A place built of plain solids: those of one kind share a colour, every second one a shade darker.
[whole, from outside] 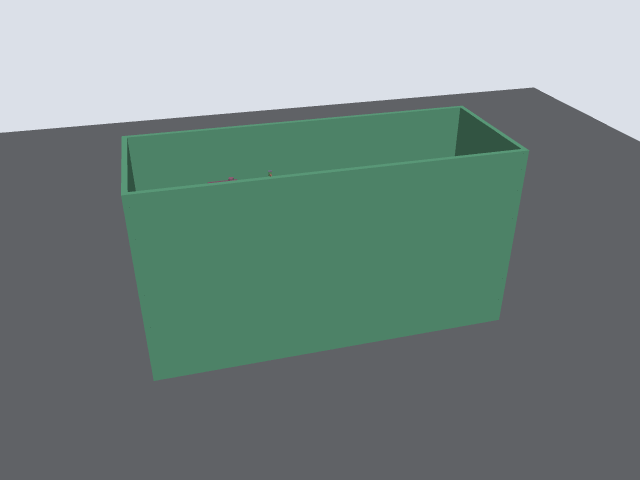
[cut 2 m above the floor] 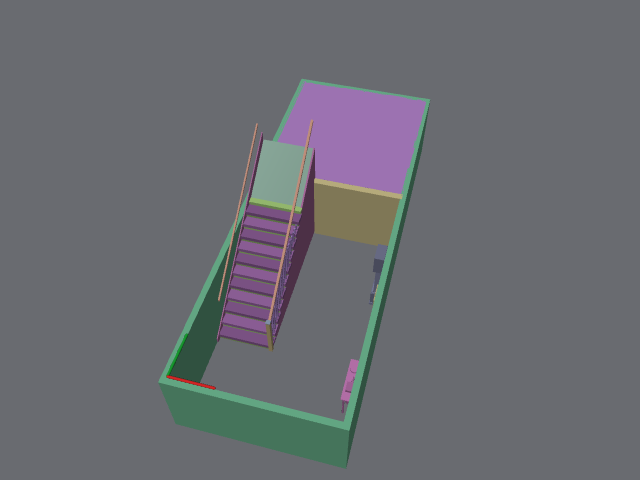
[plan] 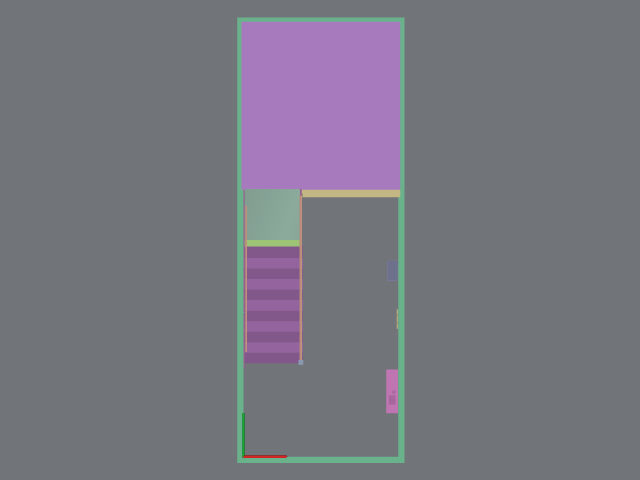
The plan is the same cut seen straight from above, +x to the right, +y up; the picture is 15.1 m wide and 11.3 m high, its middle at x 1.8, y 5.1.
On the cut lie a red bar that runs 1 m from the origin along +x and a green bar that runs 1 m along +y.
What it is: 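A villa's stair hall, a dwelling of no particular year; the hall below, the landing 3.13 m above it, and between them a joiner's timber flight of 17 risers of about 0.184 m on goings of about 0.248 m, 1.30 m clear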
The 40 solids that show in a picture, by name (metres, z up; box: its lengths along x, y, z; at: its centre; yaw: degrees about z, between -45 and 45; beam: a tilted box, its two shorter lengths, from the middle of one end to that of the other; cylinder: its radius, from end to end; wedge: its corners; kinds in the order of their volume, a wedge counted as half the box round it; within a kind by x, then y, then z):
{
 "upper_1": {"box": [3.74, 3.96, 3.18], "at": [1.82, 8.26, 1.54]},
 "wall_1": {"box": [0.15, 10.49, 5.68], "at": [-0.07, 5.09, 2.79]},
 "wall_2": {"box": [3.94, 0.15, 5.68], "at": [1.82, -0.07, 2.79]},
 "wall_3": {"box": [3.94, 0.15, 5.68], "at": [1.82, 10.27, 2.79]},
 "wall_4": {"box": [0.15, 10.49, 5.68], "at": [3.71, 5.09, 2.79]},
 "carriage_1": {"wedge": [[0.02, 2.25, -0.05], [0.02, 2.25, 0.0], [0.02, 6.3, -0.05], [0.02, 6.3, 3.0], [1.33, 2.25, -0.05], [1.33, 2.25, 0.0], [1.33, 6.3, -0.05], [1.33, 6.3, 3.0]]},
 "upper_edge_1": {"box": [2.3, 0.17, 3.18], "at": [2.54, 6.2, 1.54]},
 "rail_1": {"wedge": [[0.04, 2.47, 1.25], [0.04, 2.47, 1.3], [0.04, 5.9, 3.79], [0.04, 5.9, 3.84], [0.08, 2.47, 1.25], [0.08, 2.47, 1.3], [0.08, 5.9, 3.79], [0.08, 5.9, 3.84]]},
 "rail_2": {"wedge": [[1.32, 2.26, 1.08], [1.32, 2.26, 1.15], [1.32, 6.15, 3.96], [1.32, 6.15, 4.03], [1.38, 2.26, 1.08], [1.38, 2.26, 1.15], [1.38, 6.15, 3.96], [1.38, 6.15, 4.03]]},
 "string_1": {"wedge": [[0.0, 2.08, -0.05], [0.0, 2.08, 0.15], [0.0, 6.28, -0.05], [0.0, 6.28, 3.25], [0.03, 2.08, -0.05], [0.03, 2.08, 0.15], [0.03, 6.28, -0.05], [0.03, 6.28, 3.25]]},
 "string_2": {"wedge": [[1.33, 2.22, -0.05], [1.33, 2.22, 0.0], [1.33, 6.3, -0.05], [1.33, 6.3, 3.02], [1.37, 2.22, -0.05], [1.37, 2.22, 0.0], [1.37, 6.3, -0.05], [1.37, 6.3, 3.02]]},
 "riser_1": {"wedge": [[0.02, 2.22, -0.05], [0.02, 2.22, 0.09], [0.02, 2.5, 0.07], [0.02, 2.5, 0.09], [1.37, 2.22, -0.05], [1.37, 2.22, 0.09], [1.37, 2.5, 0.07], [1.37, 2.5, 0.09]]},
 "riser_2": {"wedge": [[0.02, 2.47, 0.16], [0.02, 2.47, 0.28], [0.02, 2.75, 0.26], [0.02, 2.75, 0.28], [1.37, 2.47, 0.16], [1.37, 2.47, 0.28], [1.37, 2.75, 0.26], [1.37, 2.75, 0.28]]},
 "riser_3": {"wedge": [[0.02, 2.96, 0.52], [0.02, 2.96, 0.65], [0.02, 3.24, 0.62], [0.02, 3.24, 0.65], [1.37, 2.96, 0.52], [1.37, 2.96, 0.65], [1.37, 3.24, 0.62], [1.37, 3.24, 0.65]]},
 "riser_4": {"wedge": [[0.02, 3.21, 0.71], [0.02, 3.21, 0.83], [0.02, 3.49, 0.81], [0.02, 3.49, 0.83], [1.37, 3.21, 0.71], [1.37, 3.21, 0.83], [1.37, 3.49, 0.8], [1.37, 3.49, 0.83]]},
 "riser_5": {"wedge": [[0.02, 3.46, 0.89], [0.02, 3.46, 1.01], [0.02, 3.74, 0.99], [0.02, 3.74, 1.01], [1.37, 3.46, 0.89], [1.37, 3.46, 1.01], [1.37, 3.74, 0.99], [1.37, 3.74, 1.01]]},
 "riser_6": {"wedge": [[0.02, 3.71, 1.07], [0.02, 3.71, 1.19], [0.02, 3.99, 1.17], [0.02, 3.99, 1.19], [1.37, 3.71, 1.07], [1.37, 3.71, 1.19], [1.37, 3.99, 1.17], [1.37, 3.99, 1.19]]},
 "riser_7": {"wedge": [[0.02, 3.96, 1.26], [0.02, 3.96, 1.38], [0.02, 4.23, 1.35], [0.02, 4.23, 1.38], [1.37, 3.96, 1.26], [1.37, 3.96, 1.38], [1.37, 4.23, 1.35], [1.37, 4.23, 1.38]]},
 "riser_8": {"wedge": [[0.02, 4.2, 1.44], [0.02, 4.2, 1.56], [0.02, 4.48, 1.54], [0.02, 4.48, 1.56], [1.37, 4.2, 1.44], [1.37, 4.2, 1.56], [1.37, 4.48, 1.54], [1.37, 4.48, 1.56]]},
 "riser_9": {"wedge": [[0.02, 4.45, 1.62], [0.02, 4.45, 1.74], [0.02, 4.73, 1.72], [0.02, 4.73, 1.74], [1.37, 4.45, 1.62], [1.37, 4.45, 1.74], [1.37, 4.73, 1.72], [1.37, 4.73, 1.74]]},
 "riser_10": {"wedge": [[0.02, 4.7, 1.8], [0.02, 4.7, 1.93], [0.02, 4.98, 1.9], [0.02, 4.98, 1.93], [1.37, 4.7, 1.8], [1.37, 4.7, 1.93], [1.37, 4.98, 1.9], [1.37, 4.98, 1.93]]},
 "riser_11": {"wedge": [[0.02, 4.95, 1.99], [0.02, 4.95, 2.11], [0.02, 5.23, 2.09], [0.02, 5.23, 2.11], [1.37, 4.95, 1.99], [1.37, 4.95, 2.11], [1.37, 5.23, 2.09], [1.37, 5.23, 2.11]]},
 "tread_1": {"wedge": [[0.02, 2.2, 0.09], [0.02, 2.2, 0.19], [0.02, 2.5, 0.09], [0.02, 2.5, 0.19], [1.39, 2.2, 0.08], [1.39, 2.2, 0.18], [1.39, 2.5, 0.09], [1.39, 2.5, 0.19]]},
 "tread_2": {"wedge": [[0.02, 2.45, 0.27], [0.02, 2.45, 0.37], [0.02, 2.75, 0.27], [0.02, 2.75, 0.37], [1.39, 2.45, 0.27], [1.39, 2.45, 0.37], [1.39, 2.75, 0.27], [1.39, 2.75, 0.37]]},
 "tread_3": {"wedge": [[0.02, 2.69, 0.45], [0.02, 2.69, 0.55], [0.02, 2.99, 0.45], [0.02, 2.99, 0.55], [1.39, 2.69, 0.45], [1.39, 2.69, 0.55], [1.39, 2.99, 0.45], [1.39, 2.99, 0.55]]},
 "tread_4": {"wedge": [[0.02, 2.94, 0.64], [0.02, 2.94, 0.74], [0.02, 3.24, 0.64], [0.02, 3.24, 0.74], [1.39, 2.94, 0.64], [1.39, 2.94, 0.74], [1.39, 3.24, 0.64], [1.39, 3.24, 0.74]]},
 "tread_5": {"wedge": [[0.02, 3.19, 0.82], [0.02, 3.19, 0.92], [0.02, 3.49, 0.82], [0.02, 3.49, 0.92], [1.39, 3.19, 0.82], [1.39, 3.19, 0.92], [1.39, 3.49, 0.82], [1.39, 3.49, 0.92]]},
 "tread_6": {"wedge": [[0.02, 3.44, 1.0], [0.02, 3.44, 1.1], [0.02, 3.74, 1.0], [0.02, 3.74, 1.1], [1.39, 3.44, 1.0], [1.39, 3.44, 1.1], [1.39, 3.74, 1.0], [1.39, 3.74, 1.1]]},
 "tread_7": {"wedge": [[0.02, 3.69, 1.19], [0.02, 3.69, 1.29], [0.02, 3.99, 1.19], [0.02, 3.99, 1.29], [1.39, 3.69, 1.18], [1.39, 3.69, 1.28], [1.39, 3.99, 1.19], [1.39, 3.99, 1.29]]},
 "tread_8": {"wedge": [[0.02, 3.93, 1.37], [0.02, 3.93, 1.47], [0.02, 4.23, 1.37], [0.02, 4.23, 1.47], [1.39, 3.93, 1.37], [1.39, 3.93, 1.47], [1.39, 4.23, 1.37], [1.39, 4.23, 1.47]]},
 "tread_9": {"wedge": [[0.02, 4.18, 1.55], [0.02, 4.18, 1.65], [0.02, 4.48, 1.55], [0.02, 4.48, 1.65], [1.39, 4.18, 1.55], [1.39, 4.18, 1.65], [1.39, 4.48, 1.55], [1.39, 4.48, 1.65]]},
 "tread_10": {"wedge": [[0.02, 4.43, 1.73], [0.02, 4.43, 1.83], [0.02, 4.73, 1.74], [0.02, 4.73, 1.84], [1.39, 4.43, 1.73], [1.39, 4.43, 1.83], [1.39, 4.73, 1.73], [1.39, 4.73, 1.83]]},
 "tread_11": {"wedge": [[0.02, 4.68, 1.92], [0.02, 4.68, 2.02], [0.02, 4.98, 1.92], [0.02, 4.98, 2.02], [1.39, 4.68, 1.92], [1.39, 4.68, 2.02], [1.39, 4.98, 1.92], [1.39, 4.98, 2.02]]},
 "longcase_clock_1": {"box": [0.25, 0.45, 0.38], "at": [3.51, 4.38, 0.28]},
 "longcase_clock_2": {"box": [0.25, 0.46, 0.52], "at": [3.51, 4.38, 1.64]},
 "longcase_clock_3": {"box": [0.19, 0.32, 0.93], "at": [3.54, 4.38, 0.93]},
 "newel_foot_1": {"box": [0.1, 0.1, 1.27], "at": [1.35, 2.22, 0.58]},
 "hall_table_1": {"box": [0.17, 0.22, 0.08], "at": [3.5, 1.33, 0.8]},
 "hall_table_2": {"box": [0.28, 1.03, 0.022], "at": [3.5, 1.53, 0.75]},
 "hall_table_3": {"cylinder": 0.1, "from": [3.5, 1.81, 0.76], "to": [3.5, 1.81, 0.8]}
}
